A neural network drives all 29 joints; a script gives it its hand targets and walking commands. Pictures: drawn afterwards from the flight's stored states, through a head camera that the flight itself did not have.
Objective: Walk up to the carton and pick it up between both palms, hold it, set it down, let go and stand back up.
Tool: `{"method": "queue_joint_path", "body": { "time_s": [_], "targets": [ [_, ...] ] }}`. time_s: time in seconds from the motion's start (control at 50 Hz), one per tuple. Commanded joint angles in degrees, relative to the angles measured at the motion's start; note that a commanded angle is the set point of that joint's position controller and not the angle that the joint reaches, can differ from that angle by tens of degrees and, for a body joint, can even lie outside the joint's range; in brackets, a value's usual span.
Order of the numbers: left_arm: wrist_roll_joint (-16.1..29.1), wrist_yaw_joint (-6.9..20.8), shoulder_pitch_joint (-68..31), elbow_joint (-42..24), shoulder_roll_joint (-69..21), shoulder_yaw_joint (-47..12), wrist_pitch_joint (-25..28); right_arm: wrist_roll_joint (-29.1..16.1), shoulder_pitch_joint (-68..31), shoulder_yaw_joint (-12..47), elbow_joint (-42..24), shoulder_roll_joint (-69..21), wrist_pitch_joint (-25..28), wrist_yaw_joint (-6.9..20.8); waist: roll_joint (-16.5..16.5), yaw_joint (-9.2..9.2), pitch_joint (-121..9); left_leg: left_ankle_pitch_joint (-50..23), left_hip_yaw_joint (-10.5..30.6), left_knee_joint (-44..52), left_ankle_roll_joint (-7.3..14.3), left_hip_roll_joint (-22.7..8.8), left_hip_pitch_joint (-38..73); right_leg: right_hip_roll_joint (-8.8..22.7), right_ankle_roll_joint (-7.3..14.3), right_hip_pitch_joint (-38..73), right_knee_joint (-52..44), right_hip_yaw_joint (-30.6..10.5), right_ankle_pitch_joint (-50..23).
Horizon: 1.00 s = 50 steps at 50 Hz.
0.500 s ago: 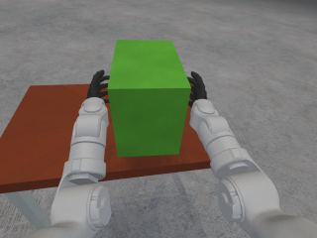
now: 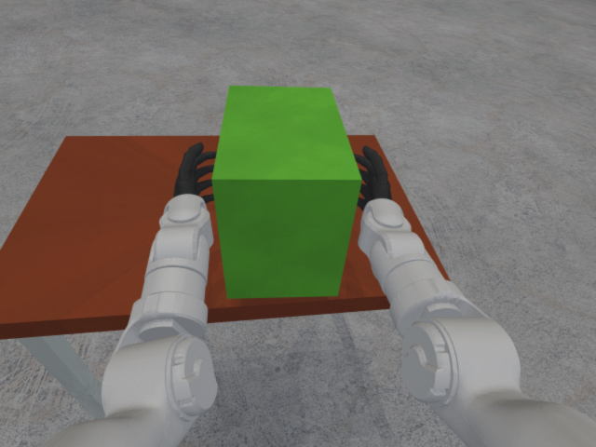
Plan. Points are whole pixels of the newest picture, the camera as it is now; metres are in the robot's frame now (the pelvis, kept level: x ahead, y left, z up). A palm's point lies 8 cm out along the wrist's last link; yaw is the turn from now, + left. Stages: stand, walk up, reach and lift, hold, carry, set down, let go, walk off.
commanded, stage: set down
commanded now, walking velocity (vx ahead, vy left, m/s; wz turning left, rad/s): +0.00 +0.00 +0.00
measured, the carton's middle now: (281, 187) +0.47 +0.05 +0.11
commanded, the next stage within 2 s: none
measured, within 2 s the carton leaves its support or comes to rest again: rests again in 1.32 s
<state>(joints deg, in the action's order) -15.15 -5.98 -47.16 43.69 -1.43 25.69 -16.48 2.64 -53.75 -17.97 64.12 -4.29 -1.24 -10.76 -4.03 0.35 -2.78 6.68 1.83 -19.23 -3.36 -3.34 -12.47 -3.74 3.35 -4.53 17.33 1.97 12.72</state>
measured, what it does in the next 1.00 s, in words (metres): stands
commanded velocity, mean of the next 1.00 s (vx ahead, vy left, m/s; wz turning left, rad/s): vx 0.00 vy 0.00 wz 0.00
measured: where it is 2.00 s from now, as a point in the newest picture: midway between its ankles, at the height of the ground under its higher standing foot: outside the picture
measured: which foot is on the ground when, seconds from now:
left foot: down 0.00-1.00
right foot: down 0.00-1.00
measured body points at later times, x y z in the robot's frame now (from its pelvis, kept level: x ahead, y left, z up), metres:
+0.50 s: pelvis +0.00 +0.01 +0.00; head +0.02 +0.02 +0.45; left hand +0.43 +0.17 +0.12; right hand +0.44 -0.09 +0.11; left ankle +0.04 +0.15 -0.75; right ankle -0.04 -0.08 -0.75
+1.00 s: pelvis +0.00 +0.00 +0.00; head +0.04 +0.01 +0.45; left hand +0.43 +0.17 +0.09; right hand +0.45 -0.09 +0.09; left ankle +0.04 +0.15 -0.75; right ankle -0.04 -0.07 -0.75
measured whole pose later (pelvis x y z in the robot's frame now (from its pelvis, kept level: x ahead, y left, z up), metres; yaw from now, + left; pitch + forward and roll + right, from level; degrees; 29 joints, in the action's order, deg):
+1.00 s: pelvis +0.00 +0.00 +0.00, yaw -3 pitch +10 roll +0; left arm -21.6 -7.9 -49.2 46.6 -7.7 35.0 -7.8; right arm 19.7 -54.8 -35.2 63.5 -4.9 3.5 -3.1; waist -2.5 5.1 -5.6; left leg 4.2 -2.3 -16.9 -2.9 -4.2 -22.7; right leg -3.3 3.2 -18.1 19.2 1.2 11.4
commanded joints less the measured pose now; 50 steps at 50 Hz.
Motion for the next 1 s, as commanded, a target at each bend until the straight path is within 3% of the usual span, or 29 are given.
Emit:
{"method": "queue_joint_path", "body": {
  "time_s": [0.0,0.04,0.06,0.08,0.12,0.16,0.18,0.2,0.22,0.24,0.28,0.32,0.34,0.42,0.44,0.5,0.52,0.58,0.64,0.66,0.68,0.74,0.78,0.82,0.84,0.88,0.92,0.96,0.98],
  "targets": [
    [2.90,4.90,-56.37,-9.32,-35.79,-20.11,7.02,0.85,-50.38,11.18,-11.17,-33.30,4.77,9.33,9.29,0.41,-40.23,-17.76,-6.30,-2.91,0.48,3.29,18.08,3.15,-7.57,4.89,1.26,1.39,-34.94],
    [1.84,5.08,-55.16,-7.70,-35.82,-18.99,6.87,2.01,-51.13,8.83,-10.38,-32.01,5.00,9.82,9.18,1.03,-38.09,-17.11,-7.09,-2.25,0.66,3.24,16.27,2.85,-7.34,4.01,1.38,2.02,-32.97],
    [2.72,4.86,-55.51,-6.91,-36.56,-19.37,7.35,2.48,-50.98,8.71,-10.56,-32.09,5.20,9.91,8.80,-0.12,-40.14,-14.72,-6.98,-2.05,0.76,3.49,15.78,2.87,-7.13,4.02,1.05,2.04,-31.39],
    [2.96,4.72,-57.00,-8.43,-35.84,-19.41,7.89,2.98,-50.61,8.82,-9.99,-33.12,5.16,9.95,8.32,0.69,-41.02,-15.61,-6.98,-2.39,0.65,3.69,15.50,2.83,-7.41,4.46,1.26,1.83,-32.91],
    [2.52,4.11,-57.98,-8.89,-36.15,-19.11,8.74,3.48,-49.62,8.37,-8.63,-33.27,5.49,10.86,10.03,1.68,-42.33,-17.84,-7.00,-2.42,0.51,3.21,17.34,2.84,-7.03,3.23,1.69,2.15,-32.84],
    [2.50,3.49,-57.16,-8.27,-36.39,-19.73,8.53,5.15,-48.25,6.04,-6.49,-31.85,5.59,11.12,10.60,-0.01,-43.26,-20.88,-6.33,-3.78,-0.45,2.29,19.97,2.31,-6.37,1.93,1.96,2.69,-33.94],
    [1.78,3.38,-57.25,-7.85,-35.92,-18.19,8.29,5.78,-47.66,4.35,-6.05,-30.84,5.28,11.52,11.93,0.59,-41.87,-21.99,-6.66,-3.64,-0.41,2.01,20.66,2.44,-6.13,0.17,1.32,2.73,-30.47],
    [1.36,3.50,-54.34,-6.09,-35.23,-17.15,7.81,5.52,-48.08,5.17,-6.37,-30.33,5.36,11.65,9.21,1.05,-40.07,-20.19,-7.03,-2.99,-0.16,2.34,19.95,2.47,-6.35,0.43,0.96,2.82,-30.69],
    [1.34,3.77,-52.28,-5.00,-34.69,-16.62,7.84,5.12,-49.60,7.06,-8.46,-29.79,5.83,11.78,8.14,3.23,-40.94,-20.62,-7.55,-2.82,0.40,2.45,18.42,2.25,-6.84,1.90,2.04,2.55,-34.07],
    [0.63,3.62,-53.31,-4.67,-33.88,-15.42,7.95,5.25,-49.73,6.40,-7.86,-30.63,5.84,11.81,7.58,3.77,-39.80,-19.00,-7.69,-2.38,0.90,2.43,15.71,2.67,-6.93,3.35,2.45,2.16,-34.99],
    [0.35,3.95,-54.84,-5.06,-33.72,-14.84,8.36,6.79,-48.53,4.57,-6.60,-31.03,5.96,12.27,6.91,3.06,-40.26,-19.09,-7.85,-1.66,0.74,2.47,14.58,2.59,-7.11,4.66,2.59,2.09,-35.36],
    [0.01,3.83,-53.13,-3.71,-33.28,-13.81,8.41,6.96,-48.61,5.34,-6.50,-30.66,6.40,12.45,5.91,3.83,-40.92,-20.27,-7.84,-2.15,0.84,2.24,14.10,2.76,-7.31,4.95,2.87,1.68,-37.92],
    [0.14,3.90,-51.86,-2.83,-34.09,-14.10,8.40,7.34,-48.22,5.10,-7.29,-29.88,6.82,12.69,6.53,2.87,-42.01,-21.17,-7.66,-2.47,0.77,2.22,14.43,2.85,-6.99,5.38,2.97,1.60,-38.95],
    [-0.25,4.09,-51.22,-1.44,-33.36,-12.34,9.79,9.18,-47.48,5.39,-7.80,-30.06,8.15,12.95,3.88,4.17,-42.24,-22.42,-8.27,-2.11,1.42,2.30,12.87,2.69,-7.82,5.82,4.16,2.23,-40.99],
    [0.56,4.05,-50.34,-0.85,-34.59,-13.64,10.34,9.44,-49.45,3.96,-9.70,-30.11,9.12,13.05,3.66,2.62,-43.61,-24.08,-7.55,-3.00,0.85,1.99,14.17,1.91,-7.30,3.35,3.41,2.73,-39.79],
    [-1.02,3.08,-47.86,-3.14,-36.05,-13.48,10.61,10.81,-46.11,4.83,-6.38,-29.37,9.65,13.97,5.01,4.53,-45.49,-30.94,-7.42,-4.56,-0.19,0.88,19.07,1.54,-6.22,0.71,3.42,3.56,-39.98],
    [-0.75,3.02,-48.34,-3.71,-36.85,-14.53,10.52,10.83,-44.48,3.11,-5.58,-28.40,9.24,14.11,6.40,2.63,-44.56,-30.84,-7.29,-4.77,-0.24,0.84,20.01,1.50,-6.30,-1.43,2.63,3.62,-37.77],
    [0.30,2.48,-47.88,-4.64,-37.34,-15.78,10.66,10.67,-46.22,4.21,-8.72,-27.74,10.44,14.67,6.98,4.06,-47.16,-32.39,-7.42,-5.38,-0.73,0.47,21.99,0.79,-5.59,-4.05,2.03,4.41,-34.81],
    [-0.29,1.47,-51.02,-5.69,-36.21,-15.21,10.76,11.48,-46.59,1.31,-6.32,-27.75,9.87,15.24,7.26,3.52,-47.34,-26.56,-7.88,-4.46,-0.46,0.72,19.68,1.45,-5.37,-5.28,1.72,3.76,-31.16],
    [-0.58,1.36,-49.26,-3.99,-36.36,-14.36,11.14,12.09,-47.07,1.83,-8.44,-27.74,10.70,15.41,5.96,4.98,-48.90,-27.41,-8.25,-4.63,-0.45,0.90,18.35,1.13,-5.20,-3.75,2.03,3.73,-33.00],
    [0.11,1.04,-49.88,-5.08,-35.67,-15.14,11.51,12.33,-46.10,1.75,-8.35,-27.57,10.71,15.53,5.73,4.08,-49.16,-25.98,-8.23,-4.61,-0.32,0.84,17.77,0.94,-5.65,-3.73,2.31,3.64,-32.65],
    [-1.68,1.00,-51.97,-6.10,-34.32,-14.21,12.05,14.08,-45.83,-1.66,-5.85,-27.22,9.57,16.06,6.60,4.35,-48.69,-20.97,-8.49,-3.30,0.22,0.56,17.32,2.05,-5.50,-5.29,1.85,3.21,-27.61],
    [-3.52,1.11,-49.28,-4.98,-32.09,-10.01,11.83,15.25,-43.72,-1.74,-5.69,-27.13,9.16,16.38,6.00,6.39,-46.37,-17.00,-9.35,-2.18,1.29,1.55,12.80,2.85,-5.60,-0.58,2.46,2.28,-31.17],
    [-3.69,1.92,-47.68,-3.24,-30.70,-8.82,11.27,15.21,-43.76,-2.70,-5.67,-26.81,8.52,16.48,3.57,5.39,-43.17,-14.77,-9.42,-0.67,2.47,2.24,8.48,3.35,-6.82,1.37,3.19,1.52,-33.12],
    [-3.55,2.01,-47.80,-3.47,-31.30,-9.29,11.16,15.58,-44.49,-3.31,-6.26,-26.32,8.95,16.48,4.49,4.75,-44.65,-13.46,-9.59,-0.93,2.26,2.22,8.94,3.64,-7.02,0.62,3.50,1.81,-32.93],
    [-5.72,2.36,-47.47,-2.42,-29.52,-6.24,11.80,17.76,-43.71,-4.19,-5.74,-26.98,8.78,16.35,3.87,6.09,-45.36,-12.41,-10.17,-0.22,2.89,2.16,5.92,4.24,-7.04,3.31,3.78,0.87,-35.01],
    [-6.06,2.80,-45.92,-1.47,-29.05,-5.17,11.58,18.98,-42.91,-5.40,-6.12,-26.12,8.51,16.25,2.23,4.82,-41.82,-10.24,-10.38,1.12,3.47,2.60,3.87,4.43,-7.90,4.58,4.47,0.43,-35.78],
    [-7.63,3.53,-43.81,0.01,-29.23,-3.61,11.64,19.17,-42.71,-4.45,-8.34,-27.61,8.77,16.37,1.17,6.12,-41.20,-10.30,-10.89,1.48,4.36,2.99,0.81,4.76,-8.39,8.21,5.27,-0.02,-38.94],
    [-6.99,3.26,-44.08,-2.45,-30.70,-5.16,12.34,19.72,-41.60,-3.69,-8.34,-28.09,9.17,16.33,2.05,5.44,-43.18,-11.25,-10.33,1.31,4.06,2.64,1.86,4.92,-8.20,7.68,6.05,0.27,-39.64]
  ]
}}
